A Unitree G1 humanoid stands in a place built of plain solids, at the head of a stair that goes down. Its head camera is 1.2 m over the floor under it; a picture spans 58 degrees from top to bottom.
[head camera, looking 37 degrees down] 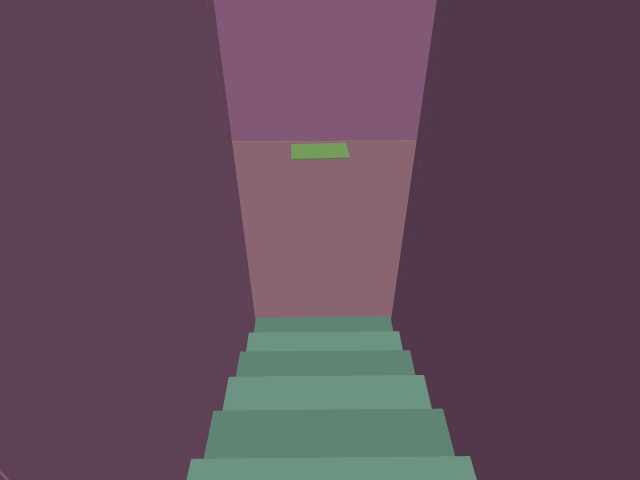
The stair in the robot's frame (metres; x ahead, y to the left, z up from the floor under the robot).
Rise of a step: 0.16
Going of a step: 0.28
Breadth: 0.98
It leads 1 degrees to the left of straight ahead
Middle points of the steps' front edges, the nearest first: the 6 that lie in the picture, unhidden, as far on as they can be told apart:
0.76 -0.04 -0.32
1.04 -0.04 -0.49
1.33 -0.03 -0.65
1.61 -0.03 -0.81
1.89 -0.03 -0.97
2.18 -0.02 -1.14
